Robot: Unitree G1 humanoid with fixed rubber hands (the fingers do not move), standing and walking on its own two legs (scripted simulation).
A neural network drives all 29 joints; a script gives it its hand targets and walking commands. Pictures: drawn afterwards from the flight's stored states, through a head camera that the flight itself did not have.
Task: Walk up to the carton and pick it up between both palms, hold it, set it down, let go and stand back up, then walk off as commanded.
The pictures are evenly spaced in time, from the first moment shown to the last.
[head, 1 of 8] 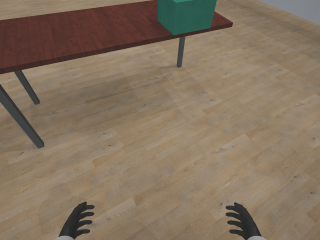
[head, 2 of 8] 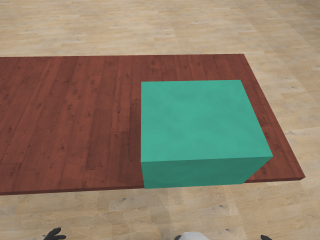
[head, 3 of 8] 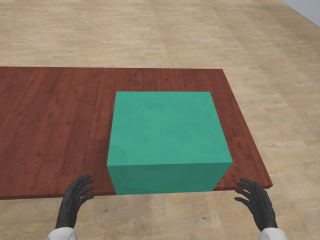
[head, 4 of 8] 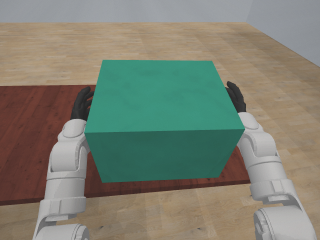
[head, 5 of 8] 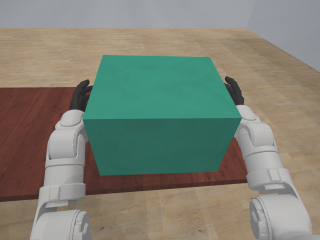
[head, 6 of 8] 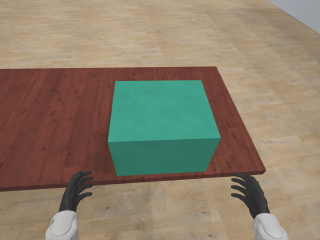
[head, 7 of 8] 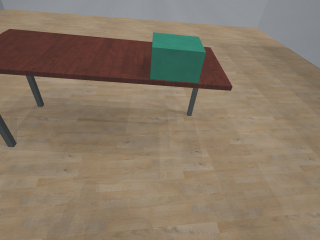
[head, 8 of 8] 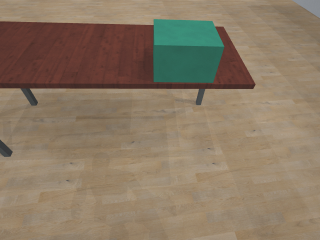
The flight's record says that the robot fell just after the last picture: no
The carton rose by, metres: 0.19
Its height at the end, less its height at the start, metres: +0.00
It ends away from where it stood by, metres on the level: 0.02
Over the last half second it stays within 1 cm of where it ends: yes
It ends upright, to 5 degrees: yes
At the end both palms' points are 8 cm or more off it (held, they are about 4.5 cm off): yes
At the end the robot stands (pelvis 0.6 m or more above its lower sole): yes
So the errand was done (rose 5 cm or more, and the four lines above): yes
